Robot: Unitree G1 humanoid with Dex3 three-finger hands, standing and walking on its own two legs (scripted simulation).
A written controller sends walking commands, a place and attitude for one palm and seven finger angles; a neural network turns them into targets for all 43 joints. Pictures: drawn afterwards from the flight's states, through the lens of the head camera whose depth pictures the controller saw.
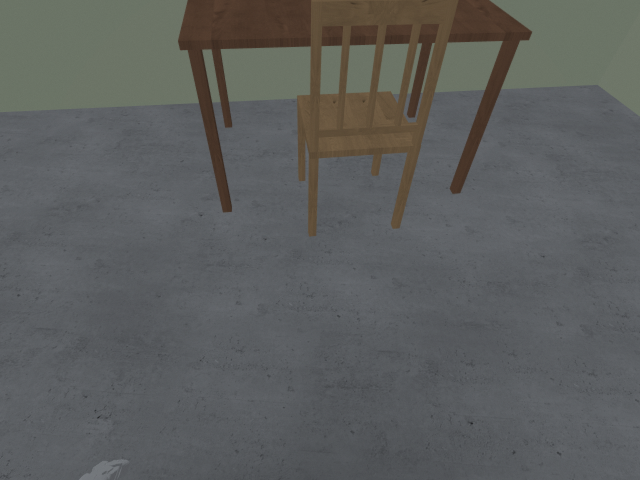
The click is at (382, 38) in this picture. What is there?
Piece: chair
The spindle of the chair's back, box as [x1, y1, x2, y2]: [365, 25, 386, 127]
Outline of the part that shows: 386,25 378,25 365,124 366,127 371,127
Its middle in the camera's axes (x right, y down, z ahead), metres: +0.17 -0.50 +1.21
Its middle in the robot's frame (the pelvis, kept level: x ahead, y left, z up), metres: +1.25 -0.11 -0.08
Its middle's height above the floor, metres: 0.69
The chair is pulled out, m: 0.00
